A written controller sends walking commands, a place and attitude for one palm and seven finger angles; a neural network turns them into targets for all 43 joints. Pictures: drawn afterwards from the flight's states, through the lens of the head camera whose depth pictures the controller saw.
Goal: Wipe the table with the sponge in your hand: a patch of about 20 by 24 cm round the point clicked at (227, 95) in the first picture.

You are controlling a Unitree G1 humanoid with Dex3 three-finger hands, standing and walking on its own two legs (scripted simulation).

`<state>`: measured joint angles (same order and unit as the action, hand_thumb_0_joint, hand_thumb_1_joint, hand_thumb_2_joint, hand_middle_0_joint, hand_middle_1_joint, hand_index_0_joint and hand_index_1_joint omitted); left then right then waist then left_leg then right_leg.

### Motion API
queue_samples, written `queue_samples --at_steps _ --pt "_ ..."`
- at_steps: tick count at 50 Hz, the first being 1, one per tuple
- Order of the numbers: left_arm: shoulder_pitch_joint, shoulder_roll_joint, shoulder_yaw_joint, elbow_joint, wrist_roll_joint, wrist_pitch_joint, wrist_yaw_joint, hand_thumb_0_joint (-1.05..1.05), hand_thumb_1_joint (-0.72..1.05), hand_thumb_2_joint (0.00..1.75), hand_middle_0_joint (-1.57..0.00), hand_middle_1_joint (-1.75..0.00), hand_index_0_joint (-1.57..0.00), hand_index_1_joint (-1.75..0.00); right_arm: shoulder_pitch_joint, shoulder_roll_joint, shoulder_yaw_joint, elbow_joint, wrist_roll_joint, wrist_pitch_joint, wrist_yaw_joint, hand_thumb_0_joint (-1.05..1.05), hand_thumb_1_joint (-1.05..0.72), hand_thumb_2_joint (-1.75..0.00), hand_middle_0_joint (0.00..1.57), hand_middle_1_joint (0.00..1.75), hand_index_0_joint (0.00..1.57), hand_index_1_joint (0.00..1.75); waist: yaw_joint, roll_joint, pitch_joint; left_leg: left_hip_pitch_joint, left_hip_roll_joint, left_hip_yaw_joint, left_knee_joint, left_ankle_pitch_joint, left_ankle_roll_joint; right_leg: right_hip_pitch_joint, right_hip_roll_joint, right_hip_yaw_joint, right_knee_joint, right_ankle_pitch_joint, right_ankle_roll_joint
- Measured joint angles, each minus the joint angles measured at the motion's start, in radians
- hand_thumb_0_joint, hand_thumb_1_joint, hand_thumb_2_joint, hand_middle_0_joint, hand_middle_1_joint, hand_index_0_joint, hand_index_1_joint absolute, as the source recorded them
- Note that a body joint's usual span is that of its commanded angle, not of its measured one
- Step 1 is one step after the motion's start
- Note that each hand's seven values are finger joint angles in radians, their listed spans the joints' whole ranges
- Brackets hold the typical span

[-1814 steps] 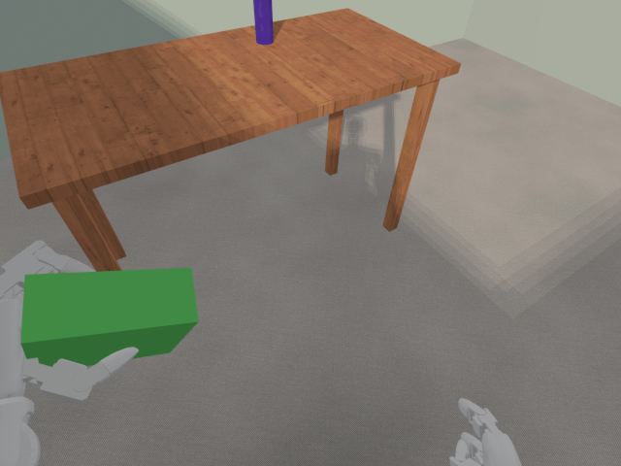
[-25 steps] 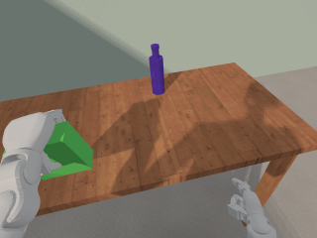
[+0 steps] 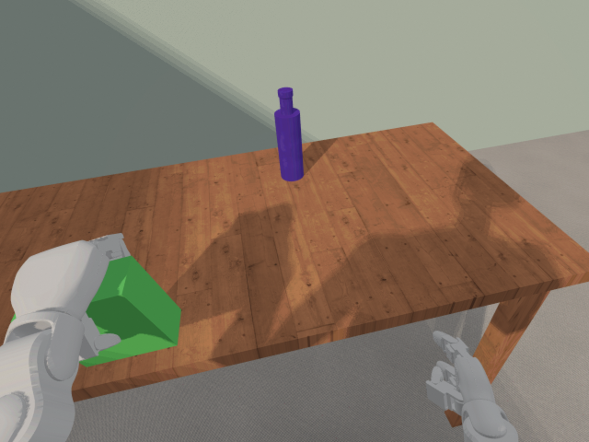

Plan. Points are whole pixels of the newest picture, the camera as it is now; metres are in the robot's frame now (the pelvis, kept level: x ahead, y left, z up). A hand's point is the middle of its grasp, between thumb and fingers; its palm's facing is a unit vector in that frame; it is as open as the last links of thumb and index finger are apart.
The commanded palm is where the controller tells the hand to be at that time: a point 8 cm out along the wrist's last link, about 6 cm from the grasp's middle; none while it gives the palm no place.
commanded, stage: bring the sponge back beside the body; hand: left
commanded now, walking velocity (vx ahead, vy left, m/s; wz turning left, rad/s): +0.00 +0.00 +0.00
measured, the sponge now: (117, 323) +0.20 +0.29 +0.09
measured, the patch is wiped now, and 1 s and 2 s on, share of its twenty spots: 1.00 1.00 1.00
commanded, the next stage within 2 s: step back with the hand held close in 0.22 s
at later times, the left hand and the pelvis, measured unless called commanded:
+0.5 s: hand (146, 291) +0.22 +0.25 +0.14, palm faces +0.25 -0.83 -0.49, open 9.8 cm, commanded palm +0.17 +0.29 +0.21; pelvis +0.00 +0.01 -0.01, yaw -1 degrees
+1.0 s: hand (123, 293) +0.19 +0.24 +0.17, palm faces +0.29 -0.85 -0.44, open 9.8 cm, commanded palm +0.14 +0.30 +0.21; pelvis -0.03 +0.02 -0.01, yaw -2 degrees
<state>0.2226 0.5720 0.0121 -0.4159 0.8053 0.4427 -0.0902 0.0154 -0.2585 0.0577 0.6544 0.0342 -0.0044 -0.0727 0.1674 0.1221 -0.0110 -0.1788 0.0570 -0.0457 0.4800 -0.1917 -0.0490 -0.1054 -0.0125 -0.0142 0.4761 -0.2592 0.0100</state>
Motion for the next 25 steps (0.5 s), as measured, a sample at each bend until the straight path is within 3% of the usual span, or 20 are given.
queue_samples --at_steps 18,20,21,23,25 --pt "-0.003 -0.001 0.001 0.009 0.006 0.005 0.007 -0.02 -0.50 1.07 -0.74 -1.34 -0.78 -1.37 -0.002 0.001 0.004 -0.002 0.001 0.001 0.003 0.01 -0.90 -0.90 0.20 0.30 0.21 0.30 -0.005 -0.006 0.005 0.000 -0.003 0.009 -0.006 0.001 0.003 -0.004 -0.003 0.009 -0.005 0.003 0.003" --pt "0.028 -0.059 0.121 0.014 -0.359 -0.099 0.039 -0.02 -0.50 1.07 -0.73 -1.34 -0.78 -1.37 0.026 0.003 0.005 -0.073 0.003 0.004 0.003 0.02 -0.91 -0.90 0.20 0.30 0.20 0.30 -0.019 -0.006 -0.011 -0.058 -0.006 -0.003 0.049 -0.062 0.034 -0.039 0.001 0.005 -0.003 0.005 0.008" --pt "0.055 -0.085 0.163 0.019 -0.499 -0.162 0.055 -0.02 -0.50 1.07 -0.73 -1.34 -0.78 -1.37 0.042 0.009 0.010 -0.103 -0.003 -0.006 0.006 0.02 -0.91 -0.90 0.20 0.30 0.20 0.30 -0.030 -0.014 -0.019 -0.092 -0.010 -0.011 0.082 -0.101 0.049 -0.065 0.004 0.007 0.004 0.005 0.009" --pt "0.108 -0.124 0.205 -0.003 -0.679 -0.256 0.083 -0.02 -0.50 1.07 -0.73 -1.34 -0.78 -1.37 0.076 0.021 0.022 -0.146 -0.010 -0.023 0.008 0.01 -0.91 -0.90 0.20 0.30 0.21 0.30 -0.055 -0.040 -0.024 -0.130 -0.017 -0.010 0.130 -0.136 0.065 -0.111 0.015 0.012 0.024 0.000 0.010" --pt "0.142 -0.148 0.218 -0.062 -0.777 -0.321 0.110 -0.02 -0.50 1.07 -0.73 -1.34 -0.78 -1.37 0.110 0.032 0.029 -0.158 -0.018 -0.034 0.002 0.01 -0.91 -0.90 0.20 0.30 0.21 0.30 -0.086 -0.078 -0.015 -0.148 -0.021 -0.015 0.137 -0.081 0.055 -0.146 0.020 0.011 0.057 -0.014 0.013"
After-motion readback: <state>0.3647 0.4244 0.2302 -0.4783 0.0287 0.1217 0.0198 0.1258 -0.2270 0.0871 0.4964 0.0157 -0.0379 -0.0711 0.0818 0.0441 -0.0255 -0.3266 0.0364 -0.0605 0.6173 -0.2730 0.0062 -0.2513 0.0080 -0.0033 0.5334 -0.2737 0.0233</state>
